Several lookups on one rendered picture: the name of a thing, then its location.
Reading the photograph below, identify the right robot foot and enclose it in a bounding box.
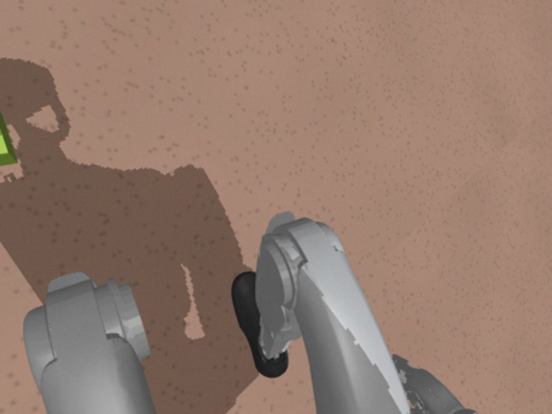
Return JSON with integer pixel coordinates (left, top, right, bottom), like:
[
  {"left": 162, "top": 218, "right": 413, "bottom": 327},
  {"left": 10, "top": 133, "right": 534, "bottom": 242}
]
[{"left": 231, "top": 272, "right": 288, "bottom": 378}]

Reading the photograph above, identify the right robot hand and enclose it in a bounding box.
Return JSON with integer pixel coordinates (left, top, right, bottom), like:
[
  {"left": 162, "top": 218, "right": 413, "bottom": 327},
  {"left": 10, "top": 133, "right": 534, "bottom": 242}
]
[{"left": 392, "top": 354, "right": 465, "bottom": 414}]

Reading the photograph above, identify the carton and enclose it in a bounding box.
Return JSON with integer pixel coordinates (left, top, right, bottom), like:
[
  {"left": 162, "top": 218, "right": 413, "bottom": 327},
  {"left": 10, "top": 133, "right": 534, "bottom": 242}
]
[{"left": 0, "top": 112, "right": 18, "bottom": 166}]

